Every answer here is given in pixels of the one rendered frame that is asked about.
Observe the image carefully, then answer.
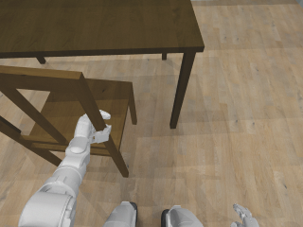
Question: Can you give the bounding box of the left robot foot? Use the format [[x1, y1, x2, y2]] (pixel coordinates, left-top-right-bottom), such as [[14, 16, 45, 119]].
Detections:
[[130, 201, 137, 225]]

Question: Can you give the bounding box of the left robot shin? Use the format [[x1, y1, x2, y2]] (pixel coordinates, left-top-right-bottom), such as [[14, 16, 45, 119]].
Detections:
[[120, 201, 133, 207]]

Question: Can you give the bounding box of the left robot hand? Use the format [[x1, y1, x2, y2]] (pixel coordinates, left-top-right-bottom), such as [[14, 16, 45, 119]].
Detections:
[[74, 110, 112, 144]]

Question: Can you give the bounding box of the chair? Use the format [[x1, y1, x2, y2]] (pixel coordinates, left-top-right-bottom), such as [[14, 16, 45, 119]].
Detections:
[[0, 65, 137, 178]]

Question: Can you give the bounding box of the table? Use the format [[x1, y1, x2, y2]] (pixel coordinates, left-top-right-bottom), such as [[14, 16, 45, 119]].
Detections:
[[0, 0, 205, 133]]

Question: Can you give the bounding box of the left robot upper arm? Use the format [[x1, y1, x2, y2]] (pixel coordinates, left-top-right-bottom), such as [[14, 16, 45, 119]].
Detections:
[[19, 191, 77, 227]]

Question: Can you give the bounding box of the left robot forearm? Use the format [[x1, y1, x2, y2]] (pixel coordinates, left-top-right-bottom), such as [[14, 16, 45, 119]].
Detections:
[[18, 136, 91, 227]]

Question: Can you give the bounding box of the right robot hand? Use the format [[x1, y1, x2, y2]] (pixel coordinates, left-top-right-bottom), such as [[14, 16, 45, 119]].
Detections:
[[230, 203, 259, 227]]

